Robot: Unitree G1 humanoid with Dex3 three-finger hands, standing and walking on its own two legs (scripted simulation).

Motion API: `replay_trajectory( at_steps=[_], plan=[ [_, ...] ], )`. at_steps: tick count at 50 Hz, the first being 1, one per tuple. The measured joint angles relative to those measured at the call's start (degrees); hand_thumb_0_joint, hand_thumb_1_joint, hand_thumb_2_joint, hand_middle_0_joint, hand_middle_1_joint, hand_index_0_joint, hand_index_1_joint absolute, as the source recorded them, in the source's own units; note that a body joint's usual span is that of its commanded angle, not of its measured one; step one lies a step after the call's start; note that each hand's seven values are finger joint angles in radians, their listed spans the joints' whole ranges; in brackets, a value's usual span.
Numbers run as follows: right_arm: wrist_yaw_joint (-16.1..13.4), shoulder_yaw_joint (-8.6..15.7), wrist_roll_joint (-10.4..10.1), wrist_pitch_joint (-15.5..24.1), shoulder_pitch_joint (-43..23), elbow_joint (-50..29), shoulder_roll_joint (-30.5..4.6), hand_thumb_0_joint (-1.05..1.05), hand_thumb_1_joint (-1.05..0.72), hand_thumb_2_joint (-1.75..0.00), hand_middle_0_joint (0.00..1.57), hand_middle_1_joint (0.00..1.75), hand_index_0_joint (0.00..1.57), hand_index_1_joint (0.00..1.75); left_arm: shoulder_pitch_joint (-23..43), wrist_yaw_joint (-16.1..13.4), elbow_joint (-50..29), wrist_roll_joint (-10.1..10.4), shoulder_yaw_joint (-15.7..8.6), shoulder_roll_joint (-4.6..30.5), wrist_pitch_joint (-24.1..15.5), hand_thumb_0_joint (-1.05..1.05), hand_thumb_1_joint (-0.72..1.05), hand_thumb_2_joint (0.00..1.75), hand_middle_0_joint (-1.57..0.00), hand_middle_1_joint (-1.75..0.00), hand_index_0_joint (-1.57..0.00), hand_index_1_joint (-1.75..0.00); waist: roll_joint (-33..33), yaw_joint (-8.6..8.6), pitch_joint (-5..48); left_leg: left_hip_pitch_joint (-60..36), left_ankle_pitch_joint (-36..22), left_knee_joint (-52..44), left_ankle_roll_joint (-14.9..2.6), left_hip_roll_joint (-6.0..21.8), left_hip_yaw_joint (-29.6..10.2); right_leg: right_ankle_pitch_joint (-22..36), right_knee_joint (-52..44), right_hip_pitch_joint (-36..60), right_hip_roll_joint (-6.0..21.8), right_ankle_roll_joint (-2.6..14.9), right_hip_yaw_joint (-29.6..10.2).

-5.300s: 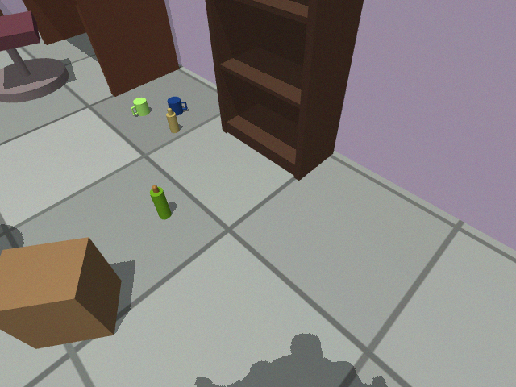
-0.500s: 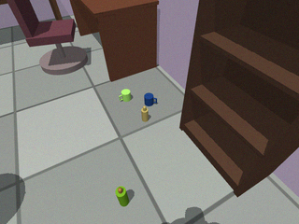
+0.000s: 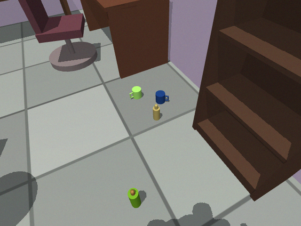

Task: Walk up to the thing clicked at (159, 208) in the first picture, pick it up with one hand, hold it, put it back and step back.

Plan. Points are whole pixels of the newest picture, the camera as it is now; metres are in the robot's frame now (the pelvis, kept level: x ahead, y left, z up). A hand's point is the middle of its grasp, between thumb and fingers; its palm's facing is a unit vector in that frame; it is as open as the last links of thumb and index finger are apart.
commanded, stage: walk up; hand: left
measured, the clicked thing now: (134, 197) +0.40 +0.16 -0.66
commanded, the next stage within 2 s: stand in 1.94 s
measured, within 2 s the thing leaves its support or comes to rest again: neither
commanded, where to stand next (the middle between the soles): +0.07 -0.05 m, yaw +0 degrees
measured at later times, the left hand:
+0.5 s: hand out of the picture +0.09 +0.27 -0.19, palm faces -0.15 -0.92 -0.36, open 7.4 cm
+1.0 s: hand out of the picture -0.04 +0.26 -0.12, palm faces +0.05 -0.87 -0.49, open 7.4 cm
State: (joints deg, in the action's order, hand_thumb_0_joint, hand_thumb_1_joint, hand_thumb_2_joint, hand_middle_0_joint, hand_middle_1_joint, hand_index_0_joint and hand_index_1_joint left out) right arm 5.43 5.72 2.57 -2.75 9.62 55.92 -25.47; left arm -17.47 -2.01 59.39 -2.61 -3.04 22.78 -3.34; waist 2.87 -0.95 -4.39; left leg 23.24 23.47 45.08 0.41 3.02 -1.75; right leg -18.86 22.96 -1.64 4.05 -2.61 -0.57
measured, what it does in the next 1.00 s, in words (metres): steps on the spot: left foot, then right foot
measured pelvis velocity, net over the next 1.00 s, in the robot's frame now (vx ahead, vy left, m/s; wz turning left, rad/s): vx -0.04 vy -0.04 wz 0.02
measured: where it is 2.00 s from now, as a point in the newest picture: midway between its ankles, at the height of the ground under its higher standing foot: outside the picture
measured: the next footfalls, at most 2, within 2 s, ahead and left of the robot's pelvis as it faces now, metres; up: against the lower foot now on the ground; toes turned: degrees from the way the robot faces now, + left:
left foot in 0.06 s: +0.14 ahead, +0.17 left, +0.00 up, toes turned +3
right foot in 0.52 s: -0.03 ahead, -0.18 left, +0.00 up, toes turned -4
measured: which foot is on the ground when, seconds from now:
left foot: up 0.00-0.04, down 0.06-0.56, up 0.58-1.00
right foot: down 0.00-0.06, up 0.08-0.50, down 0.52-1.00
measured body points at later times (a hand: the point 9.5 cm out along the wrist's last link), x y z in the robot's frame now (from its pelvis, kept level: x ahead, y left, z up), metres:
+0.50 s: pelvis -0.04 -0.01 -0.04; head +0.03 +0.01 +0.40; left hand +0.09 +0.32 -0.17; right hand +0.04 -0.38 -0.11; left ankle +0.10 +0.16 -0.73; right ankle -0.06 -0.18 -0.72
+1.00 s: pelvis -0.04 -0.04 -0.01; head -0.03 -0.07 +0.44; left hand -0.04 +0.30 -0.09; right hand +0.04 -0.37 -0.14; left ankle +0.04 +0.12 -0.70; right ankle -0.07 -0.18 -0.73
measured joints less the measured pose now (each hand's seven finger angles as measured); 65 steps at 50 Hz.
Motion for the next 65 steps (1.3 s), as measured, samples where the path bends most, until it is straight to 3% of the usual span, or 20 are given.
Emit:
replay_trajectory(
  at_steps=[2, 3, 4, 6, 8, 13, 21, 26, 28, 30, 31, 34, 37, 40, 43, 49, 54, 56, 59, 65],
  plan=[
    [-0.8, -0.1, -1.0, 1.3, 0.2, 0.2, 0.0, 0.01, -0.91, -0.90, 0.20, 0.30, 0.20, 0.30, 0.2, 0.5, -0.7, 0.3, -0.2, 1.5, 1.1, 0.01, 0.89, 0.90, -0.20, -0.30, -0.21, -0.30, -1.1, -0.07, -1.4, -1.2, -6.8, -8.0, 0.16, 0.9, 0.4, -3.0, 4.5, -0.9, 1.5, -0.56, 0.2],
    [-1.4, -0.1, -1.3, 2.2, 0.3, 0.1, 0.0, 0.01, -0.91, -0.90, 0.20, 0.30, 0.20, 0.30, 0.7, 0.8, -1.3, 0.5, -0.3, 2.2, 2.1, 0.01, 0.89, 0.90, -0.20, -0.30, -0.21, -0.30, -1.6, -0.03, -2.4, -2.0, -14.2, -11.0, 0.64, 0.8, 0.8, -5.2, 9.5, -2.5, 2.3, -0.12, 0.3],
    [-2.5, 0.0, -1.4, 3.1, 0.0, 0.1, 0.7, 0.01, -0.91, -0.90, 0.20, 0.30, 0.20, 0.30, 1.7, 1.0, -2.0, 0.6, -0.7, 3.0, 3.4, 0.01, 0.90, 0.90, -0.20, -0.30, -0.21, -0.30, -3.2, -0.13, -4.0, -1.8, -15.3, -9.7, 0.88, -0.4, 1.5, -6.8, 16.4, -5.1, 2.9, 1.05, -1.7],
    [-4.7, -0.6, -1.7, 3.9, -0.2, -0.7, 2.5, 0.01, -0.91, -0.90, 0.20, 0.30, 0.20, 0.30, 3.8, 1.1, -4.5, 0.9, -1.4, 4.1, 6.4, 0.01, 0.90, 0.90, -0.20, -0.30, -0.20, -0.30, -5.4, -0.41, -6.3, -0.6, -12.6, -6.9, 0.58, -1.5, 2.3, -11.8, 31.0, -12.0, -0.9, 2.42, -7.6],
    [-6.2, -1.4, -2.2, 3.7, -0.7, -1.5, 4.2, 0.01, -0.91, -0.90, 0.20, 0.30, 0.20, 0.30, 5.3, 1.4, -6.9, 1.2, -1.7, 5.0, 8.6, 0.01, 0.90, 0.90, -0.20, -0.30, -0.20, -0.30, -6.8, -0.29, -7.7, -0.1, -12.1, -7.0, 0.27, -1.2, 2.4, -12.5, 43.4, -18.8, -5.0, 3.30, -8.9],
    [-8.4, -1.7, -2.2, 4.0, -0.7, -4.8, 5.5, 0.01, -0.90, -0.90, 0.21, 0.30, 0.20, 0.30, 6.4, 3.4, -10.9, 1.0, -2.5, 5.9, 9.8, 0.01, 0.90, 0.90, -0.20, -0.30, -0.20, -0.30, -9.8, -0.44, -8.7, -0.1, -12.8, -8.2, 0.22, -0.1, 4.2, -7.6, 55.4, -28.2, -7.2, 2.88, -8.8],
    [-9.7, -1.2, -1.7, 5.1, 1.4, -8.9, 1.4, 0.01, -0.90, -0.90, 0.21, 0.30, 0.21, 0.30, 7.1, 5.6, -14.2, 0.3, -3.1, 4.7, 10.3, 0.01, 0.90, 0.90, -0.20, -0.30, -0.20, -0.30, -9.6, -0.79, -7.6, 3.9, -11.2, -2.6, 0.69, 3.5, 5.9, -8.4, 47.6, -27.4, -4.6, 1.63, -10.5],
    [-9.3, -1.1, -0.9, 4.4, 1.2, -10.3, -1.6, 0.01, -0.90, -0.90, 0.21, 0.30, 0.21, 0.30, 7.2, 6.9, -14.9, 0.4, -3.7, 4.4, 9.6, 0.01, 0.90, 0.90, -0.20, -0.30, -0.20, -0.30, -7.4, -0.17, -6.7, 8.7, -11.5, 0.9, 1.77, 6.8, 5.1, -10.2, 32.0, -21.6, -1.0, 2.55, -5.0],
    [-9.4, -0.8, -0.7, 3.7, 0.7, -9.8, -3.0, 0.01, -0.90, -0.90, 0.21, 0.30, 0.20, 0.30, 7.3, 7.2, -14.2, 0.1, -4.3, 2.9, 9.0, 0.01, 0.90, 0.90, -0.20, -0.30, -0.20, -0.30, -3.4, 0.89, -7.3, 10.7, -9.5, 3.3, 0.55, 8.7, 1.6, -11.3, 30.2, -20.4, -3.2, 0.95, -2.0],
    [-10.2, -0.7, -1.1, 2.6, 1.7, -8.4, -2.5, 0.01, -0.90, -0.90, 0.21, 0.30, 0.20, 0.30, 6.2, 7.3, -14.4, -0.7, -3.9, 1.9, 8.9, 0.01, 0.90, 0.90, -0.20, -0.30, -0.20, -0.30, -3.0, 1.31, -6.1, 12.9, 2.8, 9.0, -0.47, 4.8, -2.2, -10.5, 30.9, -21.1, -2.7, 1.29, -0.7],
    [-10.6, -0.7, -1.3, 2.3, 2.3, -7.3, -1.9, 0.01, -0.91, -0.90, 0.20, 0.30, 0.20, 0.30, 5.6, 7.1, -14.5, -0.8, -3.5, 1.5, 9.1, 0.01, 0.90, 0.90, -0.20, -0.30, -0.20, -0.30, -3.8, 0.47, -5.4, 13.3, 5.8, 13.1, -0.61, 2.0, -2.7, -9.9, 30.5, -21.3, -2.0, 1.76, -1.4],
    [-10.5, -1.4, -2.8, 2.4, 3.9, -5.0, -1.4, 0.01, -0.91, -0.90, 0.20, 0.30, 0.20, 0.30, 3.9, 6.0, -14.2, -1.2, -2.6, -0.7, 9.4, 0.01, 0.90, 0.90, -0.20, -0.30, -0.20, -0.30, -3.7, -1.35, -3.3, 12.8, 5.4, 22.1, -0.95, -3.5, -2.1, -6.6, 25.8, -20.7, -1.7, 2.84, -2.5],
    [-8.7, -2.2, -2.7, 3.0, 6.7, -4.5, -0.9, 0.01, -0.91, -0.90, 0.20, 0.30, 0.20, 0.30, 2.2, 4.8, -13.0, -0.6, -2.1, -1.8, 7.1, 0.01, 0.90, 0.90, -0.20, -0.30, -0.21, -0.30, -2.0, -1.19, -0.9, 9.4, 1.8, 22.8, -0.95, -5.9, -1.3, -4.7, 21.4, -19.2, -2.5, 3.98, -0.9],
    [-6.1, -2.6, -1.1, 2.3, 9.6, -4.5, -0.3, 0.01, -0.91, -0.90, 0.20, 0.30, 0.20, 0.30, -0.7, 3.9, -12.7, 0.4, -1.8, -1.6, 3.5, 0.01, 0.90, 0.90, -0.20, -0.30, -0.21, -0.30, -0.7, -0.74, 1.3, 5.7, 0.2, 20.4, -0.93, -6.5, -1.5, -4.4, 18.7, -16.8, -2.8, 4.54, 1.2],
    [-4.2, -2.5, -0.1, 1.7, 10.4, -4.9, -0.1, 0.01, -0.91, -0.90, 0.20, 0.30, 0.20, 0.30, -3.2, 2.7, -12.2, 1.0, -1.9, -0.7, 1.0, 0.01, 0.89, 0.90, -0.21, -0.30, -0.21, -0.30, 0.0, -0.70, 2.0, 4.3, -0.2, 17.7, -0.59, -6.2, -3.5, -4.1, 17.0, -14.0, -2.2, 3.56, 2.6],
    [-1.5, -1.6, -0.8, 2.5, 8.3, -7.1, -0.3, 0.01, -0.91, -0.90, 0.20, 0.30, 0.20, 0.30, -5.2, 2.5, -11.3, 0.9, -1.8, 1.3, -0.2, 0.01, 0.89, 0.90, -0.20, -0.30, -0.21, -0.30, 0.5, -1.50, 0.1, 4.5, -1.7, 7.2, -0.60, -2.7, -3.2, -4.4, 14.6, -9.2, 0.7, 2.29, 4.2],
    [-2.5, -1.8, -2.4, 4.3, 6.2, -7.1, -0.3, 0.01, -0.91, -0.90, 0.20, 0.30, 0.20, 0.30, -4.6, 2.7, -11.1, 1.0, -1.8, 3.2, 2.0, 0.01, 0.89, 0.90, -0.20, -0.30, -0.21, -0.30, -1.0, -3.30, 0.1, 0.1, -11.4, -4.7, -0.52, -1.7, 1.3, -7.3, 18.0, -9.4, 3.0, 0.83, 3.8],
    [-3.9, -1.7, -2.3, 5.5, 4.5, -7.2, 0.3, 0.01, -0.91, -0.90, 0.20, 0.30, 0.20, 0.30, -3.0, 2.3, -10.7, 1.6, -1.7, 3.5, 3.4, 0.01, 0.90, 0.90, -0.20, -0.30, -0.20, -0.30, -3.2, -2.94, -1.3, -0.4, -8.6, -4.0, 0.02, -3.3, 2.5, -9.3, 24.4, -12.1, 4.4, 2.33, 1.4],
    [-5.0, -3.0, -2.2, 6.1, 2.6, -7.8, 1.8, 0.01, -0.91, -0.90, 0.20, 0.30, 0.20, 0.30, 0.4, 1.6, -10.1, 2.4, -0.8, 2.9, 5.3, 0.01, 0.90, 0.90, -0.20, -0.30, -0.20, -0.30, -4.2, -1.83, -3.3, 0.9, -7.4, -1.3, -0.91, -3.4, 2.0, -11.9, 34.4, -17.1, 0.2, 3.83, -4.0],
    [-5.7, -5.0, -1.8, 5.8, 1.0, -8.5, 4.8, 0.01, -0.91, -0.90, 0.21, 0.30, 0.20, 0.30, 3.6, 2.5, -9.4, 2.3, -0.5, 2.7, 6.3, 0.01, 0.90, 0.90, -0.20, -0.30, -0.20, -0.30, -7.8, -0.84, -3.8, 0.6, -9.0, -4.2, -0.77, -2.0, 2.2, -9.3, 38.7, -23.2, -2.4, 3.83, -4.3]
  ],
)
